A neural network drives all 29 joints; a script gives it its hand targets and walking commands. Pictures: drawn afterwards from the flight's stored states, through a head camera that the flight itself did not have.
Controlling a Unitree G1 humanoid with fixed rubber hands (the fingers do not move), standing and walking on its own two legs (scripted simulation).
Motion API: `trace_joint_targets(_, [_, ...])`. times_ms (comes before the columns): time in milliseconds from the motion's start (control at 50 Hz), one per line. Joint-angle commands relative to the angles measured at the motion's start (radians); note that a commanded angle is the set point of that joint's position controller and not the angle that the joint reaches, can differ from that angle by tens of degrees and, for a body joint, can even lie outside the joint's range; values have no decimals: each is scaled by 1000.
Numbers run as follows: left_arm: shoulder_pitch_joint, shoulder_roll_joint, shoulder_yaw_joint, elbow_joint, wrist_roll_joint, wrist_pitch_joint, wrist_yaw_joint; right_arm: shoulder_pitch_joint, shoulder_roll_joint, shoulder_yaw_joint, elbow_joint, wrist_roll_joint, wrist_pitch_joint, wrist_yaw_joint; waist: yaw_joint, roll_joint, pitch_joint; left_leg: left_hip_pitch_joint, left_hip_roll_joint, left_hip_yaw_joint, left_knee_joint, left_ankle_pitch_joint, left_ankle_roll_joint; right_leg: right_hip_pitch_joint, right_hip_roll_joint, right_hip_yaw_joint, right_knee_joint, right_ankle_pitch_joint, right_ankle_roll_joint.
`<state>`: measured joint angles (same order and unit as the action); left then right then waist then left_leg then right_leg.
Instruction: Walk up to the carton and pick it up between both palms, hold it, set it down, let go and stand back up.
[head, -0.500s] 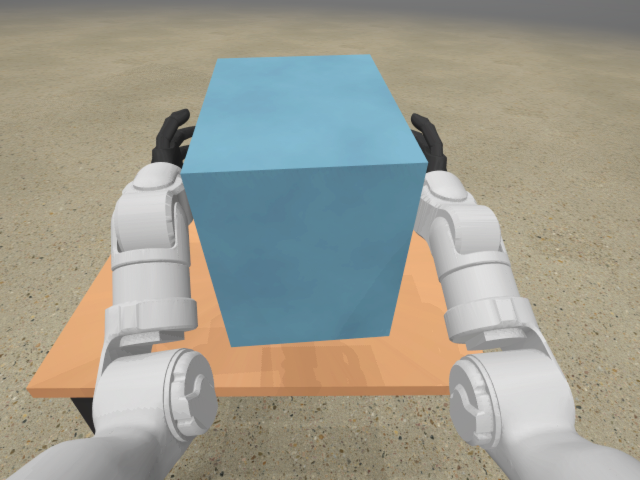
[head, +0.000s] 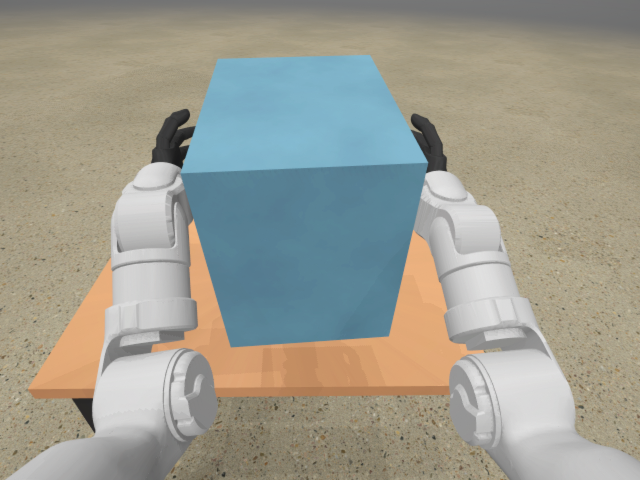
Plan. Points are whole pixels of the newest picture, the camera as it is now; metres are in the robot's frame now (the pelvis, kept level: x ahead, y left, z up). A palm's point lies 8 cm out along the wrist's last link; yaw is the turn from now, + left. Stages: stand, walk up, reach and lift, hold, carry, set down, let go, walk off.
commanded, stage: hold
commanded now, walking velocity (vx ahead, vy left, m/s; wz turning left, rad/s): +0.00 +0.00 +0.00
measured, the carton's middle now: (302, 196) +0.42 +0.00 +0.22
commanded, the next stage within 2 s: none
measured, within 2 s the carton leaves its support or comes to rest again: neither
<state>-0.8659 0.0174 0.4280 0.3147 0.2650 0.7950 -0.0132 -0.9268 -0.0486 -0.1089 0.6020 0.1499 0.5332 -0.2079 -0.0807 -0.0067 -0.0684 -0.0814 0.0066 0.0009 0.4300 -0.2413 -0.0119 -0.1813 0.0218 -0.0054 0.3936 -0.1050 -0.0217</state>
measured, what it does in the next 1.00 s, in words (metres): stands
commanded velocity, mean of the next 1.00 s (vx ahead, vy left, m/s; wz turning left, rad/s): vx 0.00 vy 0.00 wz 0.00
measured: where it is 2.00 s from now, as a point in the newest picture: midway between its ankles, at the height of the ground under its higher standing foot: outside the picture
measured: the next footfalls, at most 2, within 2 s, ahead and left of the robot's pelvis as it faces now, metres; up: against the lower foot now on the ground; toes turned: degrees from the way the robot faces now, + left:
none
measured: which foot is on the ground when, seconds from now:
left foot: down 0.00-1.00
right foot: down 0.00-1.00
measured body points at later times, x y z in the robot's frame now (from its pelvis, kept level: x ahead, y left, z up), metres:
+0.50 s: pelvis +0.00 +0.00 +0.00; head -0.07 +0.00 +0.44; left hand +0.39 +0.15 +0.27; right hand +0.39 -0.15 +0.26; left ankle +0.00 +0.13 -0.74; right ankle +0.08 -0.10 -0.74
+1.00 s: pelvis +0.00 +0.00 +0.00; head -0.07 +0.00 +0.44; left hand +0.39 +0.16 +0.27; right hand +0.39 -0.15 +0.26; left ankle +0.00 +0.13 -0.74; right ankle +0.08 -0.10 -0.74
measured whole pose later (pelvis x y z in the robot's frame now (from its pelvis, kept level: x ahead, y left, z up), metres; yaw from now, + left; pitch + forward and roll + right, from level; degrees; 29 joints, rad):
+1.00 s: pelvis +0.00 +0.00 +0.00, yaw +0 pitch -6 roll +0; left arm -0.87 0.02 0.43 0.31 0.27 0.80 -0.01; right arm -0.93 -0.05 -0.11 0.60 0.15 0.54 -0.21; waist -0.08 0.00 -0.07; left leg -0.08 0.01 0.00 0.43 -0.24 -0.01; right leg -0.18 0.02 -0.01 0.39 -0.10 -0.02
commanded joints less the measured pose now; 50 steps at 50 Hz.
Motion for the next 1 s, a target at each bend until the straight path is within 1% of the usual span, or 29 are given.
trace_joint_targets(0, [-701, -571, -496, -47, -149, -32, -146, -834, 668, 365, -258, 202, -35, 87, -7, 31, -375, -194, -57, -24, -150, 71, 7, 453, 32, -4, -81, 120, 39])
trace_joint_targets(100, [-706, -582, -509, -48, -157, -30, -145, -830, 645, 361, -283, 202, -32, 91, -16, 16, -358, -193, -57, -29, -157, 66, -1, 455, 43, -1, -84, 105, 31])
trace_joint_targets(120, [-710, -576, -499, -62, -147, -30, -146, -845, 669, 369, -261, 202, -32, 89, 3, 24, -373, -196, -58, -23, -151, 82, 4, 468, 38, -4, -76, 118, 38])
trace_joint_targets(140, [-705, -580, -506, -55, -149, -31, -149, -796, 646, 341, -236, 190, -27, 90, -17, 42, -355, -200, -58, -25, -159, 61, -1, 458, 39, 3, -85, 107, 33])
trace_joint_targets(260, [-697, -595, -527, -74, -174, -35, -142, -837, 644, 354, -300, 207, -39, 88, -14, 43, -420, -181, -62, -23, -143, 102, -5, 462, 43, -7, -78, 127, 34])
trace_joint_targets(280, [-711, -589, -521, -55, -153, -32, -140, -823, 646, 353, -262, 208, -34, 92, -9, 51, -376, -192, -49, -32, -153, 79, -5, 455, 46, -9, -71, 107, 27])
trace_joint_targets(300, [-693, -593, -518, -39, -155, -25, -140, -802, 621, 333, -236, 200, -26, 93, -26, 58, -344, -193, -51, -27, -160, 66, -10, 439, 45, 1, -83, 101, 21])
trace_joint_targets(320, [-705, -582, -512, -73, -169, -32, -141, -846, 652, 361, -304, 207, -42, 94, -1, 16, -413, -178, -55, -23, -153, 93, 5, 462, 44, -3, -78, 131, 32])
trace_joint_targets(340, [-694, -578, -515, -98, -173, -37, -138, -812, 663, 376, -290, 215, -34, 92, -6, 12, -433, -166, -56, -24, -141, 128, 3, 477, 40, -1, -75, 168, 35])
trace_joint_targets(380, [-721, -576, -496, -29, -153, -34, -140, -848, 661, 357, -270, 198, -33, 91, 2, 24, -351, -208, -61, -25, -163, 42, 5, 439, 37, -7, -87, 75, 37])
trace_joint_targets(400, [-689, -548, -452, -28, -132, -28, -144, -836, 678, 370, -248, 204, -28, 94, 36, -2, -346, -209, -67, -18, -155, 62, 18, 448, 25, 2, -88, 91, 46])
trace_joint_targets(420, [-708, -560, -480, -56, -150, -31, -145, -847, 660, 376, -276, 201, -38, 93, 13, 0, -397, -191, -57, -21, -156, 73, 13, 460, 36, -6, -84, 101, 38])
trace_joint_targets(440, [-672, -539, -445, 4, -135, -23, -144, -834, 659, 361, -248, 185, -27, 94, 13, -21, -320, -204, -60, -17, -164, 46, 23, 448, 25, 1, -100, 80, 45])
trace_joint_targets(460, [-696, -549, -469, -16, -143, -28, -149, -818, 654, 351, -238, 185, -26, 91, 2, 7, -343, -200, -62, -17, -158, 44, 13, 443, 27, 2, -90, 96, 40])
trace_joint_targets(480, [-680, -546, -463, -39, -126, -23, -150, -833, 675, 368, -255, 197, -27, 90, 20, 5, -353, -199, -65, -14, -152, 76, 18, 454, 29, 1, -89, 110, 51])
trace_joint_targets(560, [-713, -567, -486, -56, -150, -37, -145, -833, 663, 359, -271, 194, -37, 93, -3, 18, -374, -196, -61, -19, -155, 64, 5, 456, 32, -2, -82, 110, 40])
trace_joint_targets(580, [-716, -558, -487, -46, -165, -38, -147, -839, 667, 359, -269, 193, -35, 92, 0, -8, -390, -196, -59, -22, -158, 54, 12, 451, 29, 0, -87, 95, 40])
trace_joint_targets(600, [-733, -561, -490, -75, -161, -41, -147, -820, 664, 362, -261, 193, -34, 91, 6, 6, -406, -182, -58, -22, -157, 66, 11, 452, 31, -4, -87, 97, 45])
trace_joint_targets(620, [-724, -567, -515, -77, -162, -39, -145, -804, 659, 359, -267, 193, -32, 90, -14, 39, -397, -178, -58, -24, -152, 85, 3, 450, 33, -5, -78, 126, 37])
trace_joint_targets(640, [-695, -553, -471, -19, -136, -32, -147, -811, 653, 363, -239, 187, -26, 90, 8, 14, -345, -195, -63, -20, -162, 52, 9, 440, 29, -5, -87, 90, 40])
trace_joint_targets(680, [-678, -555, -490, -27, -148, -27, -147, -808, 646, 359, -256, 193, -26, 87, -7, 19, -347, -196, -64, -21, -159, 54, 5, 447, 30, 6, -91, 102, 37])
trace_joint_targets(700, [-697, -556, -479, -22, -148, -32, -149, -864, 666, 367, -283, 198, -33, 90, 14, -1, -381, -203, -60, -16, -163, 61, 13, 446, 35, -1, -84, 88, 42])
trace_joint_targets(720, [-696, -568, -497, -30, -152, -33, -150, -833, 646, 351, -266, 188, -29, 88, -18, 18, -360, -205, -58, -18, -164, 55, 2, 459, 34, -1, -89, 97, 35])
trace_joint_targets(780, [-721, -578, -511, -58, -154, -38, -146, -824, 659, 351, -244, 203, -33, 92, -3, 58, -373, -200, -58, -21, -158, 73, -5, 452, 38, -1, -75, 104, 32])
trace_joint_targets(800, [-711, -590, -539, -75, -168, -34, -144, -813, 654, 348, -275, 204, -36, 90, -23, 56, -379, -187, -56, -26, -151, 87, -6, 452, 42, -3, -75, 130, 28])
trace_joint_targets(840, [-717, -582, -501, -52, -156, -35, -143, -824, 654, 351, -258, 198, -34, 93, -4, 21, -381, -187, -55, -20, -162, 74, 1, 451, 40, -4, -81, 108, 33])
trace_joint_targets(900, [-696, -575, -500, -67, -156, -29, -144, -841, 643, 369, -293, 209, -38, 94, 6, 31, -399, -195, -56, -25, -163, 87, 4, 472, 41, -8, -75, 119, 37])
trace_joint_targets(920, [-684, -563, -482, -20, -137, -21, -145, -848, 642, 351, -264, 200, -33, 94, 14, 32, -357, -202, -57, -21, -160, 66, 10, 449, 40, -1, -87, 90, 34])
trace_joint_targets(980, [-690, -567, -472, -17, -131, -19, -153, -818, 636, 327, -224, 184, -29, 96, -3, 24, -330, -209, -52, -23, -173, 24, 9, 451, 38, -1, -90, 70, 31])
